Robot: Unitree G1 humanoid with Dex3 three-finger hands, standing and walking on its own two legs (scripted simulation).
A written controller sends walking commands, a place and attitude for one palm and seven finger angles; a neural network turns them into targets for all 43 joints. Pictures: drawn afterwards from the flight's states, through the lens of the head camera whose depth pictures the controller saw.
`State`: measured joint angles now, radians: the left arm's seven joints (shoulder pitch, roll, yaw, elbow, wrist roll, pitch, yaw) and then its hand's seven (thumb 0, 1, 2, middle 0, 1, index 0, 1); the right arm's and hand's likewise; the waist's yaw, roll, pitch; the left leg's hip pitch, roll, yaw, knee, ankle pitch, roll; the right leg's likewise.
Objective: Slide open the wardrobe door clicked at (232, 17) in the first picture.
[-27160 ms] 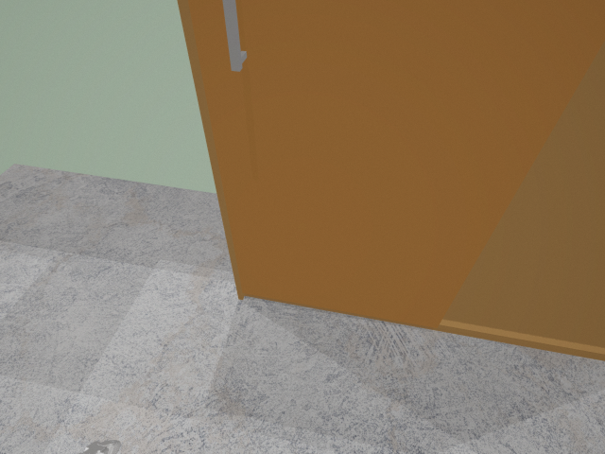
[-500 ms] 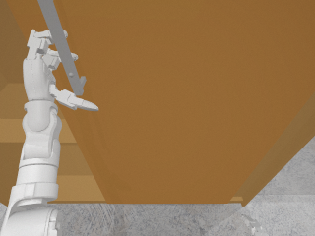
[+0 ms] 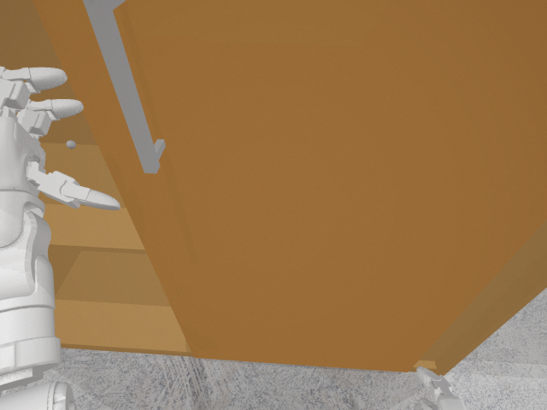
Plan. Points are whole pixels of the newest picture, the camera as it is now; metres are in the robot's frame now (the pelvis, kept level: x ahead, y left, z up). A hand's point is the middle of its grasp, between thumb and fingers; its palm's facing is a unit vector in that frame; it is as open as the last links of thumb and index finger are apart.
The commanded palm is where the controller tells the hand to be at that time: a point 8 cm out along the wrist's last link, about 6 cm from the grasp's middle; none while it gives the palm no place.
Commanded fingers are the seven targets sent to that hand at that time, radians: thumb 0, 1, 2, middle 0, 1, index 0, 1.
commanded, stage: slip the hand off the handle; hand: left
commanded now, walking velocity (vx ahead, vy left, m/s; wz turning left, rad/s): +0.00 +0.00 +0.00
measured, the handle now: (135, 91) +0.40 +0.22 +0.28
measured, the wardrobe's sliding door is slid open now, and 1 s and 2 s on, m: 0.60 0.60 0.60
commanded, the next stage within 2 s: draw the hand back to the body in 0.68 s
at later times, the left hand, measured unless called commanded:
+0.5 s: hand (35, 198) +0.24 +0.27 +0.25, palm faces +0.34 -0.93 -0.11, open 14.7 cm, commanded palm +0.20 +0.31 +0.24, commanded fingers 0.00 -0.55 0.20 -0.25 -1.15 -0.25 -1.15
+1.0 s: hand (33, 246) +0.21 +0.26 +0.22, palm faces +0.18 -0.97 -0.14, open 14.7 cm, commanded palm +0.16 +0.30 +0.23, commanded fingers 0.00 -0.55 0.20 -0.25 -1.15 -0.25 -1.15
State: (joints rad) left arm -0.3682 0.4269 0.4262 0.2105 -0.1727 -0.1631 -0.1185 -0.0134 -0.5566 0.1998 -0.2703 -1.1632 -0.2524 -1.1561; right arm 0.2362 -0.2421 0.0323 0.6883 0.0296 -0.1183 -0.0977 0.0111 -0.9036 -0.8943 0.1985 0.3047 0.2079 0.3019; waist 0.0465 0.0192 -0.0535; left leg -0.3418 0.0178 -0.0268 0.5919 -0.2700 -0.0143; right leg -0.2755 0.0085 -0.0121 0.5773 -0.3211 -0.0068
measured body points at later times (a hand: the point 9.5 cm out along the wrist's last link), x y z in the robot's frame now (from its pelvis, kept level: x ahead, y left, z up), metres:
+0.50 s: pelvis -0.01 +0.00 +0.00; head -0.04 -0.02 +0.45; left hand +0.22 +0.31 +0.26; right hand +0.18 -0.22 -0.07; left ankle +0.03 +0.13 -0.73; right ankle -0.01 -0.12 -0.73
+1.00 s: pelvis -0.01 +0.00 +0.00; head -0.06 -0.02 +0.45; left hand +0.19 +0.31 +0.23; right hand +0.20 -0.21 -0.06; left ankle +0.02 +0.13 -0.73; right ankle -0.01 -0.12 -0.73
